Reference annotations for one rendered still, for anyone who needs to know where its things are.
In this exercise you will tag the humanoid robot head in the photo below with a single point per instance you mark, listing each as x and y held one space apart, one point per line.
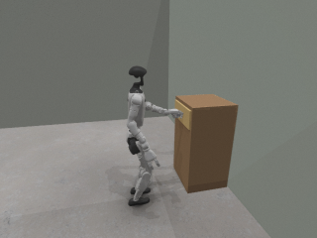
137 71

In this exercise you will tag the robot right forearm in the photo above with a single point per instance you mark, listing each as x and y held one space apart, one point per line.
139 136

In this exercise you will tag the robot left hand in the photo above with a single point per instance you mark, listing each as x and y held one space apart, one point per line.
176 111

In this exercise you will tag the robot right hand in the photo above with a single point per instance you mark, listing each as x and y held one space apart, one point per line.
151 156

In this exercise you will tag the humanoid robot torso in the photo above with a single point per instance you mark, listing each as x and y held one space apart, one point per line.
140 117

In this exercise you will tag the cabinet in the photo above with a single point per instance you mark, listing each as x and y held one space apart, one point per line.
202 155

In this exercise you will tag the robot left upper arm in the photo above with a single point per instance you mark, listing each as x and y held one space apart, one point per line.
148 106

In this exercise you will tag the robot right upper arm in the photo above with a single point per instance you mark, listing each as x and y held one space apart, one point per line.
136 103

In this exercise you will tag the robot left forearm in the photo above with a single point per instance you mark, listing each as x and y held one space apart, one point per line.
160 110

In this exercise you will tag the drawer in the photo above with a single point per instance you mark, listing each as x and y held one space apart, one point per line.
186 117

